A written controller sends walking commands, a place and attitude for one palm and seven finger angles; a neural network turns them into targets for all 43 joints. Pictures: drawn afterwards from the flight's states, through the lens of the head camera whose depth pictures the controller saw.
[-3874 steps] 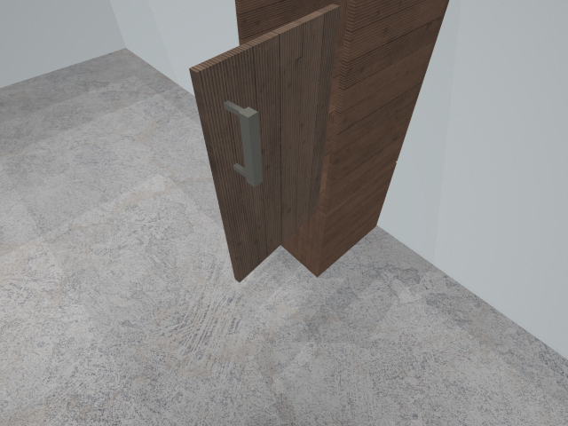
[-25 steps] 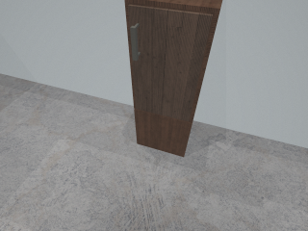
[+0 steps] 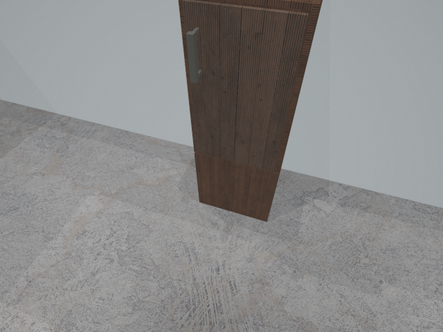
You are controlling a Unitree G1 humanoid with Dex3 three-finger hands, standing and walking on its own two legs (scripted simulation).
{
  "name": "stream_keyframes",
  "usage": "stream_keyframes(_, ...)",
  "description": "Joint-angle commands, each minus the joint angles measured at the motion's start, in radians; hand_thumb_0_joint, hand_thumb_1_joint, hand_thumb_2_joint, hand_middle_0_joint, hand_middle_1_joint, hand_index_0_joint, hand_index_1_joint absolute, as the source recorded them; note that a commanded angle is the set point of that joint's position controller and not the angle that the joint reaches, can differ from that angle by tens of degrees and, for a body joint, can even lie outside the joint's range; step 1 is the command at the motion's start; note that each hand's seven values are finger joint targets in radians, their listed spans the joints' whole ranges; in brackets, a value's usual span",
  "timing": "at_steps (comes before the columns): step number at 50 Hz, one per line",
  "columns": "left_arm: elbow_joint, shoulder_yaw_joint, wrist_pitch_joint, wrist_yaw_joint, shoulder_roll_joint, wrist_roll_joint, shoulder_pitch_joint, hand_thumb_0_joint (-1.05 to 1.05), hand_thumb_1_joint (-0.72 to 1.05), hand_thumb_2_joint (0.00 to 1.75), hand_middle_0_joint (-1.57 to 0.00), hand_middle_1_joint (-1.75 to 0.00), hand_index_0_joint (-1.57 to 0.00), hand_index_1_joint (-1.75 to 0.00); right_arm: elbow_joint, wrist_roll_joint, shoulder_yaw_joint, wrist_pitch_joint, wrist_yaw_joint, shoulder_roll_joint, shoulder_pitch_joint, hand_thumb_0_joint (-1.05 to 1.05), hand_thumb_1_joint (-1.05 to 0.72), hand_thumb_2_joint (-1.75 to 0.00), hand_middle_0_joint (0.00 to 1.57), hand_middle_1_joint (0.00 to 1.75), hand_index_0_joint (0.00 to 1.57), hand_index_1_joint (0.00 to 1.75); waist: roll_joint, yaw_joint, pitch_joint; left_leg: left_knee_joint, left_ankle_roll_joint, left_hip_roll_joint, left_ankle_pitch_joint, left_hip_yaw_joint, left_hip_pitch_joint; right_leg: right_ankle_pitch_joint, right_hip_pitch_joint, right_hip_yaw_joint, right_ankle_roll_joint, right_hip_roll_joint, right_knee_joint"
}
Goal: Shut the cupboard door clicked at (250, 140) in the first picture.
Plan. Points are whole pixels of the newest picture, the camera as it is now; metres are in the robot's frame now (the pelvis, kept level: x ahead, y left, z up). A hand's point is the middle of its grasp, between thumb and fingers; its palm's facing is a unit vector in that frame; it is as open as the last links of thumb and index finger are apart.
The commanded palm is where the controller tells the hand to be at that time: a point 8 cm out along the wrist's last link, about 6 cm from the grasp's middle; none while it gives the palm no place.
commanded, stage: look to check the result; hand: left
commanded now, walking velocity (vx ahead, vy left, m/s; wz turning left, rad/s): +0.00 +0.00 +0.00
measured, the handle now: (195, 55) +0.85 +0.12 +0.10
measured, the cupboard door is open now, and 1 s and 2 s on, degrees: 0 0 0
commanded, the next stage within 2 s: stand and wait in 0.14 s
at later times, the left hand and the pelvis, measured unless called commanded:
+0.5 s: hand out of the picture +0.02 +0.18 -0.17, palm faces +0.01 -0.97 -0.24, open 7.4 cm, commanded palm none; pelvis +0.01 -0.01 +0.00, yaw +0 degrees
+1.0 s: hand out of the picture +0.01 +0.18 -0.17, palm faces +0.01 -0.97 -0.23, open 7.4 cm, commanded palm none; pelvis +0.02 -0.01 +0.00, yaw +0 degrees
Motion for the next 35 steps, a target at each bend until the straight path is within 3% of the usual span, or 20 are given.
stream_keyframes(1, -0.033, 0.020, -0.012, 0.007, 0.137, 0.001, 0.050, 0.00, 0.90, 0.90, -0.20, -0.30, -0.20, -0.30, -0.039, -0.001, -0.020, -0.011, -0.005, -0.133, 0.019, 0.00, -0.90, -0.90, 0.20, 0.30, 0.20, 0.30, -0.024, 0.000, 0.047, -0.047, 0.019, 0.101, 0.092, -0.112, 0.101, 0.150, -0.159, 0.097, -0.025, -0.116, -0.108)
stream_keyframes(17, -0.043, 0.020, -0.012, 0.004, 0.154, 0.000, -0.001, 0.00, 0.90, 0.90, -0.20, -0.30, -0.20, -0.30, -0.040, -0.005, -0.015, -0.009, -0.004, -0.145, -0.015, 0.00, -0.90, -0.90, 0.20, 0.30, 0.20, 0.30, -0.016, 0.000, 0.051, -0.049, 0.010, 0.103, 0.098, -0.111, 0.100, 0.185, -0.135, 0.096, -0.023, -0.125, -0.125)
stream_keyframes(26, -0.046, 0.025, -0.015, 0.007, 0.163, 0.000, 0.003, 0.00, 0.90, 0.90, -0.20, -0.30, -0.20, -0.30, -0.040, -0.002, -0.016, -0.012, -0.007, -0.154, -0.010, 0.00, -0.90, -0.90, 0.20, 0.30, 0.20, 0.30, -0.036, 0.003, 0.016, -0.032, 0.012, 0.106, 0.157, -0.100, 0.119, 0.294, -0.101, 0.091, -0.020, -0.125, -0.113)
stream_keyframes(35, -0.038, 0.017, -0.011, 0.007, 0.148, -0.002, 0.011, 0.00, 0.90, 0.90, -0.20, -0.30, -0.20, -0.30, -0.033, -0.004, -0.013, -0.009, -0.007, -0.143, -0.005, 0.00, -0.90, -0.90, 0.20, 0.30, 0.20, 0.30, -0.020, 0.002, 0.041, -0.042, 0.009, 0.106, 0.126, -0.100, 0.115, 0.240, -0.114, 0.101, -0.021, -0.123, -0.125)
